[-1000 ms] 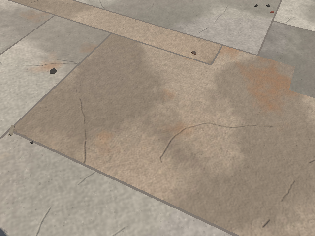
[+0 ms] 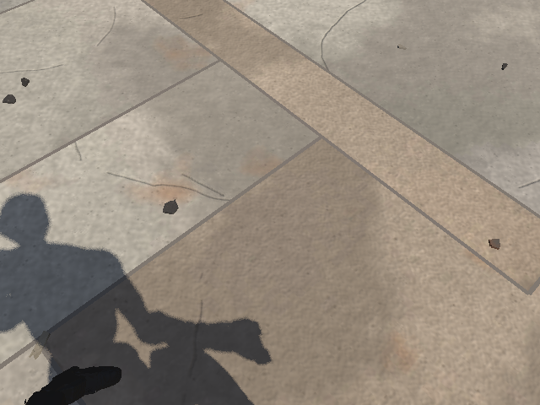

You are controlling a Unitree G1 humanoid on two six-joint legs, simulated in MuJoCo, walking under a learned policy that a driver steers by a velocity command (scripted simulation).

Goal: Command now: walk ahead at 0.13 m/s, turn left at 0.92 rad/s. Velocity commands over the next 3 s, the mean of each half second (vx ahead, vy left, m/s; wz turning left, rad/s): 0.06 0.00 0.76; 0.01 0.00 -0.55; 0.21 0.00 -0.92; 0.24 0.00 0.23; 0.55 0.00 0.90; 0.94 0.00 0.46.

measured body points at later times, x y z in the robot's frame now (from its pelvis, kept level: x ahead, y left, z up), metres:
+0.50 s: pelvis +0.14 -0.07 +0.02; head +0.16 -0.07 +0.47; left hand +0.16 +0.26 -0.07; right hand +0.44 -0.24 -0.04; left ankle +0.12 +0.03 -0.70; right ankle +0.24 -0.17 -0.71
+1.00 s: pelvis +0.16 -0.05 +0.03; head +0.19 -0.03 +0.48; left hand +0.28 +0.27 -0.07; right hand +0.32 -0.33 -0.05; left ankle +0.12 +0.05 -0.71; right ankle +0.17 -0.19 -0.63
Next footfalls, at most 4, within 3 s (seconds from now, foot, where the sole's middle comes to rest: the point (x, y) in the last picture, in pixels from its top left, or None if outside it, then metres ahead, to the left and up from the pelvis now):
0.46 right None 0.27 -0.15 -0.75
0.84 left None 0.16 0.05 -0.75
1.28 right None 0.21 -0.21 -0.75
1.72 left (307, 339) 0.56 -0.12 -0.75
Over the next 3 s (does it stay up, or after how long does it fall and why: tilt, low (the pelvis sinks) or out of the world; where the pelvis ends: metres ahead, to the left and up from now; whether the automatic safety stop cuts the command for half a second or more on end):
stays up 0.98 -0.01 0.02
